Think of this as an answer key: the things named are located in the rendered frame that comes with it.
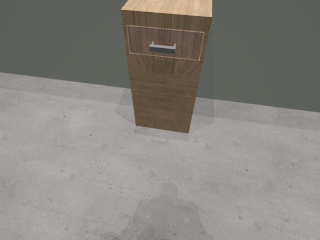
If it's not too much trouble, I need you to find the drawer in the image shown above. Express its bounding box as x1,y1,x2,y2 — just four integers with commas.
127,25,204,60

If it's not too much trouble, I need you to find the cabinet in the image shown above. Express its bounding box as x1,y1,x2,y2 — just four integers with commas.
120,0,212,134

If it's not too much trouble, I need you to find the handle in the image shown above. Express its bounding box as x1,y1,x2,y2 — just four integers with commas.
149,41,177,54

